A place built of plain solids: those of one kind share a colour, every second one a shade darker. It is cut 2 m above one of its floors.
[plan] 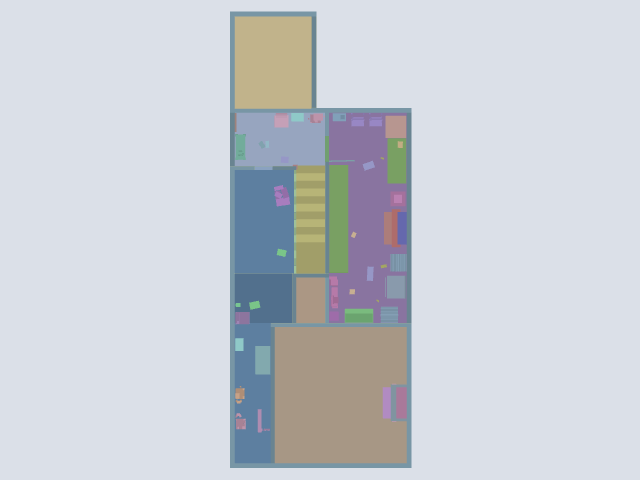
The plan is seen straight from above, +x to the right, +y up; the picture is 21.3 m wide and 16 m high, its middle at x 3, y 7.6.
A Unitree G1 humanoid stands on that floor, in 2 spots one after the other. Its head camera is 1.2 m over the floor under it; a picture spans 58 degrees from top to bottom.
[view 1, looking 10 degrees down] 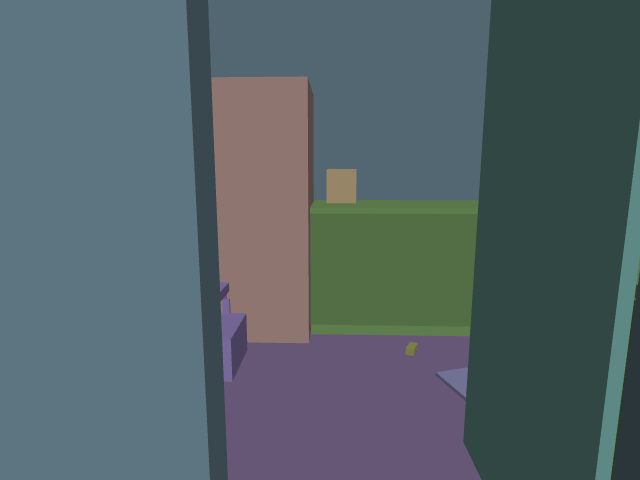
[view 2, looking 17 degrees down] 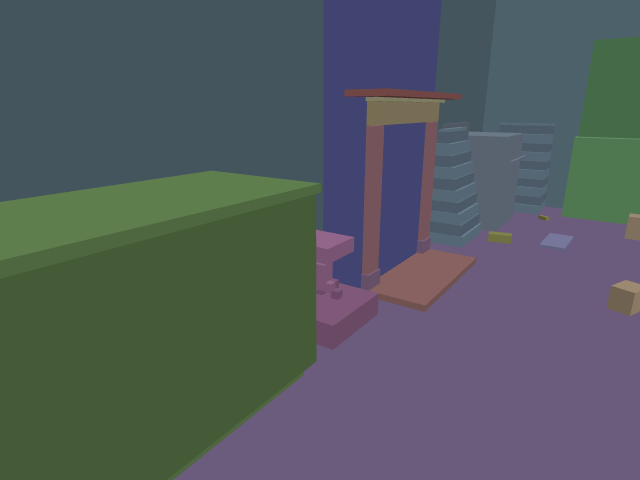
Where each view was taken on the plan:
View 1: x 2.42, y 10.82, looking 2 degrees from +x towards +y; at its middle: counter_run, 2.89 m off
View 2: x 4.28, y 10.88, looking -55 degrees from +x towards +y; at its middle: round_stool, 2.40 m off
